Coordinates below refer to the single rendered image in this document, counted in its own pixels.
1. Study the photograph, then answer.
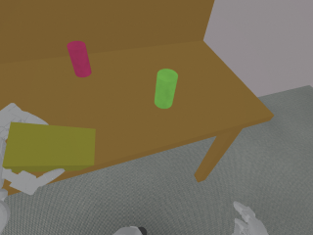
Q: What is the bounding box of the robot left forearm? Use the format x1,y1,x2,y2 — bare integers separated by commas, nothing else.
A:
0,188,10,235

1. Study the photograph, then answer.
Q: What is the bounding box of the robot left hand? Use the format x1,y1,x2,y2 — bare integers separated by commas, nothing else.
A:
0,103,65,195

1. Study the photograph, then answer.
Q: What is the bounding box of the table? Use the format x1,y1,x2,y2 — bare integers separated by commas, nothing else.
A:
0,0,274,196

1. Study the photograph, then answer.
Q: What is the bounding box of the robot right hand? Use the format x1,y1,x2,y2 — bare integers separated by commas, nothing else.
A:
232,201,268,235

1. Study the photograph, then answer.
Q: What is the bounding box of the sponge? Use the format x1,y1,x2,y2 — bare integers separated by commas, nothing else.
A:
2,121,96,172

